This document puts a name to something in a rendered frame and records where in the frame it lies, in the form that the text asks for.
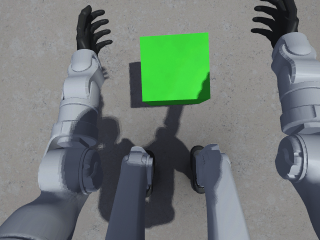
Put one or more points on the robot right foot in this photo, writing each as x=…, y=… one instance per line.
x=195, y=152

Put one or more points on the right robot hand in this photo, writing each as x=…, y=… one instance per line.
x=285, y=19

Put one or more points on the right robot forearm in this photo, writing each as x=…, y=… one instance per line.
x=298, y=81

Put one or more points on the right robot thigh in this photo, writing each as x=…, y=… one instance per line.
x=225, y=216

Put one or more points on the left robot forearm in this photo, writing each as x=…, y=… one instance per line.
x=76, y=126

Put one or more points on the left robot upper arm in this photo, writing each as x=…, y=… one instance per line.
x=66, y=177

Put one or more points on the right robot upper arm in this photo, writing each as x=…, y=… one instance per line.
x=298, y=160

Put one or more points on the carton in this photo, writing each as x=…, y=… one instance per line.
x=175, y=69

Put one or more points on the left robot hand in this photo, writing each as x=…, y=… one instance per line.
x=86, y=38

